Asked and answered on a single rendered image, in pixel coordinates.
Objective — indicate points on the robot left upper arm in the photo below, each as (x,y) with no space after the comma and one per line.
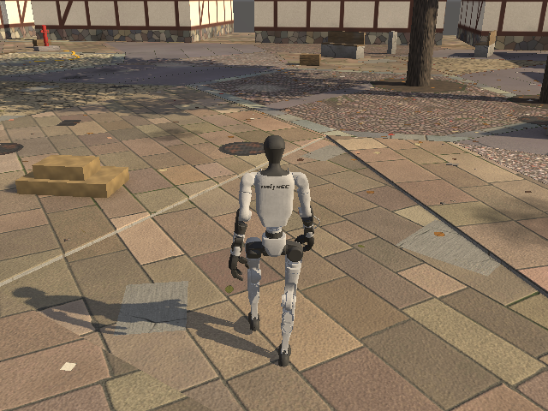
(245,195)

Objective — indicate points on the robot shin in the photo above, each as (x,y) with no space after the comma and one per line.
(253,295)
(287,325)

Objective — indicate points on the left robot shin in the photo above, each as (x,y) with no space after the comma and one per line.
(253,295)

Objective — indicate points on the right robot hand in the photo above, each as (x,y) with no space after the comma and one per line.
(302,239)

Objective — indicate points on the right robot shin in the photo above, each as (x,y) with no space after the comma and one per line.
(287,325)

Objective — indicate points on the left robot hand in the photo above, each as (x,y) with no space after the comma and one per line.
(233,265)

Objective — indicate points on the robot right forearm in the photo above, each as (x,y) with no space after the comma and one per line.
(308,225)

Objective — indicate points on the robot left forearm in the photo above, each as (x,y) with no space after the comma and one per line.
(239,235)

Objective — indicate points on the robot right upper arm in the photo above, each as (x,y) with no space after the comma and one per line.
(303,191)

